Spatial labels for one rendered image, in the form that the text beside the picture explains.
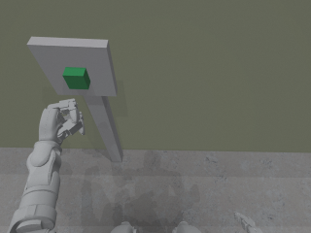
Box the button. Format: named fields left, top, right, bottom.
left=62, top=67, right=90, bottom=89

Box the robot left shin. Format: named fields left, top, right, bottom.
left=121, top=221, right=131, bottom=226

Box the robot right shin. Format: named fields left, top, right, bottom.
left=178, top=221, right=189, bottom=226

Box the robot shin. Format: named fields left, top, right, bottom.
left=178, top=221, right=189, bottom=226
left=121, top=221, right=131, bottom=226

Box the robot right hand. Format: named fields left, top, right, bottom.
left=233, top=212, right=263, bottom=233

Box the robot left hand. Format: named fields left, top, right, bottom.
left=39, top=98, right=86, bottom=146

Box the panel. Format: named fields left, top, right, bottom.
left=27, top=36, right=123, bottom=163

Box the left robot forearm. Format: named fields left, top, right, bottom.
left=7, top=140, right=62, bottom=233

